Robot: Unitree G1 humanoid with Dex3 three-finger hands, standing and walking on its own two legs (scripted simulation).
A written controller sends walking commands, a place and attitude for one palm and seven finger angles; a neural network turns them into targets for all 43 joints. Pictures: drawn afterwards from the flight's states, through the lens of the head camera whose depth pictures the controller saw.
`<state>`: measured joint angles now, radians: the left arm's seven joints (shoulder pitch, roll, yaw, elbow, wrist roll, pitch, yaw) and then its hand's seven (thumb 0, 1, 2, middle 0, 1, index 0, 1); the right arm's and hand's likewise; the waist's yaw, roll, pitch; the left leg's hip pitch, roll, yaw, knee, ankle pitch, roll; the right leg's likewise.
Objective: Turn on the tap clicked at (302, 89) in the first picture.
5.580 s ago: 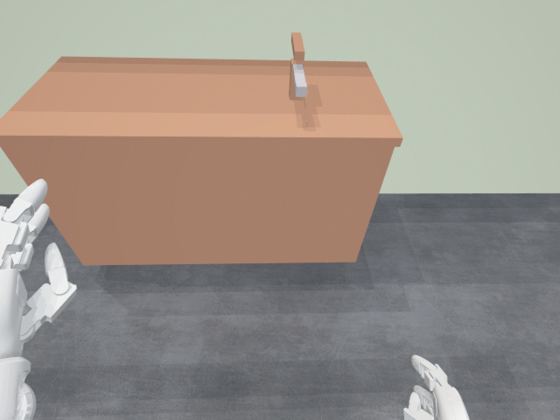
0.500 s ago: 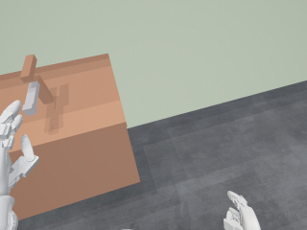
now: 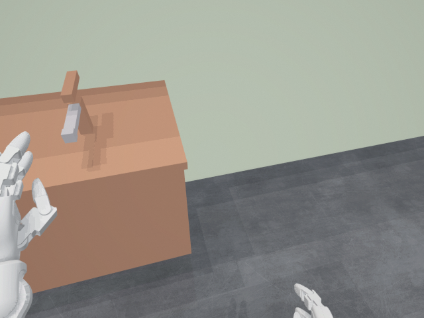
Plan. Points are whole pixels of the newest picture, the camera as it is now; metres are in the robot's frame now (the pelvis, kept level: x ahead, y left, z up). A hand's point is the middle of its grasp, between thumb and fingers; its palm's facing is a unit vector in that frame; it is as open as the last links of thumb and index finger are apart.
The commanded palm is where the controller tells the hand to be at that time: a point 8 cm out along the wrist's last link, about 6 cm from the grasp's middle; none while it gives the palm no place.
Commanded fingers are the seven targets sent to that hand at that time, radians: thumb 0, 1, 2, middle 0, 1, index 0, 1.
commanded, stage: come to a stop and stand still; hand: left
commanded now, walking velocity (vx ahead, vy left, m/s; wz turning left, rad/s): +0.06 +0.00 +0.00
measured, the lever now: (69, 135) +0.50 +0.41 +0.05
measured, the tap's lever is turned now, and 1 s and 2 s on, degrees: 0 0 0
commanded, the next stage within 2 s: look again from close up in 0.26 s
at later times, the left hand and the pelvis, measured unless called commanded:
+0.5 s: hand (34, 194) +0.23 +0.27 +0.19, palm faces +0.50 -0.79 -0.35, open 7.4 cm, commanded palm +0.14 +0.27 +0.18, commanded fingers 0.00 0.90 0.90 -0.20 -0.30 -0.20 -0.30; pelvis -0.03 -0.01 +0.00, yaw -1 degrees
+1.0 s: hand (43, 206) +0.23 +0.28 +0.15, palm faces +0.38 -0.88 -0.30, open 7.4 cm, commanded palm +0.17 +0.32 +0.18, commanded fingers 0.00 0.90 0.90 -0.20 -0.30 -0.20 -0.30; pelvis +0.01 +0.04 -0.01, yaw +0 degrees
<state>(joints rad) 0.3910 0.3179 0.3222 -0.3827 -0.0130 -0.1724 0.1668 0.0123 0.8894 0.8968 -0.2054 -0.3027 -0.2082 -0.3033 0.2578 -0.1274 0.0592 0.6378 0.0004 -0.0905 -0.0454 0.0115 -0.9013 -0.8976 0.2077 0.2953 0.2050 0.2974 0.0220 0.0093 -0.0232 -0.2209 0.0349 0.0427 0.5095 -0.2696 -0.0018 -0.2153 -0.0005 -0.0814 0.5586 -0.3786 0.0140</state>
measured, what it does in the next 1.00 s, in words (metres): steps on the spot: right foot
